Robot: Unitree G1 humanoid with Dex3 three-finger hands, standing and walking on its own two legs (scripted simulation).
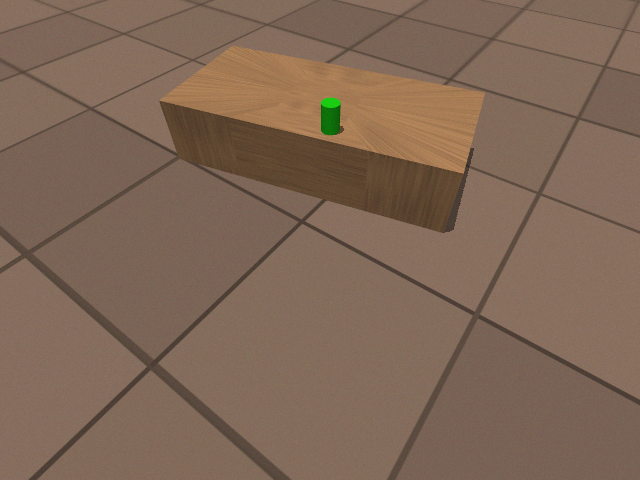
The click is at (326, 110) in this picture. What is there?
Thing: squat round
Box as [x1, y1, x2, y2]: [321, 98, 340, 134]
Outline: 325,98 321,101 321,131 325,134 334,134 339,130 340,102 335,98
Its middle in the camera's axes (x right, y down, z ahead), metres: +0.03 -0.49 +1.58
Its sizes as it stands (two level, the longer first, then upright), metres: 0.078 0.078 0.125
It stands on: a support 0.33 m high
